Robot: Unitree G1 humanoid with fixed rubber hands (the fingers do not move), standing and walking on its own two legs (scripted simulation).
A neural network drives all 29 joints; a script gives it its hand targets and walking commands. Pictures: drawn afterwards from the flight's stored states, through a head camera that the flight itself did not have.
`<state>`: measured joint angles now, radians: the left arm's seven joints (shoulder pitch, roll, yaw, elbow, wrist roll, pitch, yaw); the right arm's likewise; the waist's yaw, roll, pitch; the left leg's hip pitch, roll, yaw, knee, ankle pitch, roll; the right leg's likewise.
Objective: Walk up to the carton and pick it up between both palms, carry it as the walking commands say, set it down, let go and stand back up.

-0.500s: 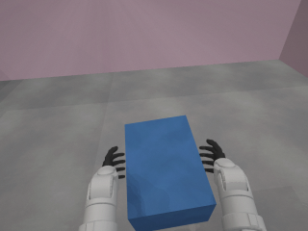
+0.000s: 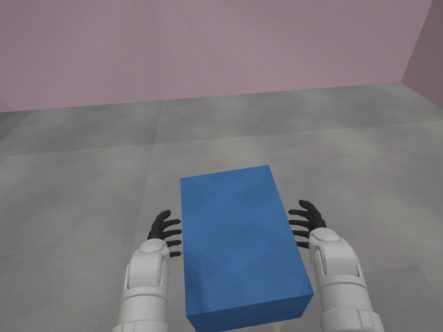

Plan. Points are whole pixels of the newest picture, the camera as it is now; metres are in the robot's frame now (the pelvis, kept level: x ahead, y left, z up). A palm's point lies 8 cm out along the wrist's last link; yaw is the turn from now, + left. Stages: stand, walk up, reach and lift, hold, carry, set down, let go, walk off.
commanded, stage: hold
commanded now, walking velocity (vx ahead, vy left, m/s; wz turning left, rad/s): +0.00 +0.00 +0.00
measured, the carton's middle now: (236, 243) +0.33 +0.00 -0.03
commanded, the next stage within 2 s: carry in 0.54 s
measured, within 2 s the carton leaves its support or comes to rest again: neither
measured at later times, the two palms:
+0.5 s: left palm (158, 249) +0.27 +0.15 +0.04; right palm (318, 236) +0.28 -0.15 +0.05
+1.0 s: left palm (144, 243) +0.27 +0.17 +0.07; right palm (304, 240) +0.26 -0.12 +0.07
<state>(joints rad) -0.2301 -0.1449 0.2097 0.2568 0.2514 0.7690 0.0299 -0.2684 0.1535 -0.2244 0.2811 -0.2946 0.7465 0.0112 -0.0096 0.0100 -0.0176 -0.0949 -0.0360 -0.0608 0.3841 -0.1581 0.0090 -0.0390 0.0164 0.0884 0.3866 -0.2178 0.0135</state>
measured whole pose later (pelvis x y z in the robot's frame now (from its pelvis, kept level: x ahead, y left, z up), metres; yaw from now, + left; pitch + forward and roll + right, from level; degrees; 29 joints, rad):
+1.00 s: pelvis -0.02 +0.03 -0.02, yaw -3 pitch +3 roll -1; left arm -0.30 -0.16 0.17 -0.07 0.03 1.15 0.37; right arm -0.30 0.16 -0.12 -0.07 -0.14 1.11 -0.21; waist 0.01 0.04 -0.13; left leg -0.45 -0.05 0.01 0.61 -0.22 0.06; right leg -0.41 -0.02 0.00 0.62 -0.28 0.01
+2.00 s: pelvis -0.03 -0.01 -0.02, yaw -3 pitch +2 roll +0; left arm -0.27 -0.15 0.17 0.05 0.12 1.06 0.25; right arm -0.28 0.16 -0.12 0.03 -0.19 1.05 -0.15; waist 0.01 0.03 -0.15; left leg -0.41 0.00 -0.03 0.56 -0.19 -0.01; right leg -0.38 0.03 -0.03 0.57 -0.24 -0.03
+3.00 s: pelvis -0.02 -0.01 -0.01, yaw -2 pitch +2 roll +0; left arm -0.25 -0.15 0.15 0.00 0.11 1.07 0.24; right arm -0.25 0.15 -0.11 -0.03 -0.18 1.06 -0.12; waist 0.00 0.02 -0.14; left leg -0.38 -0.01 -0.03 0.55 -0.19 0.00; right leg -0.35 0.02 -0.03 0.56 -0.25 -0.03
